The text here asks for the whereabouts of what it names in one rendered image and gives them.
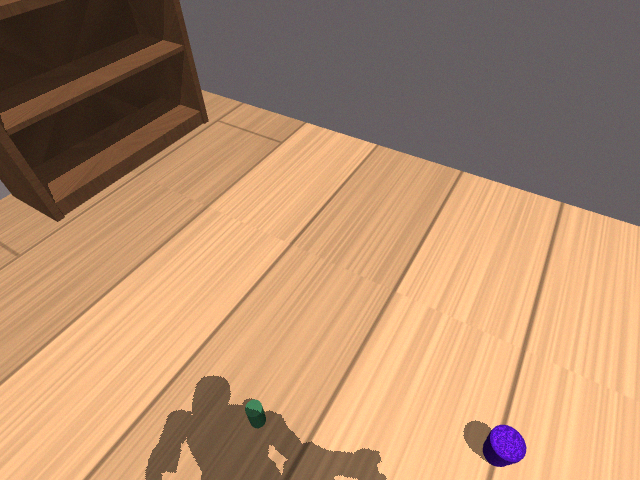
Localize bookshelf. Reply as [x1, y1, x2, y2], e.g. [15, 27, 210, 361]
[0, 0, 209, 222]

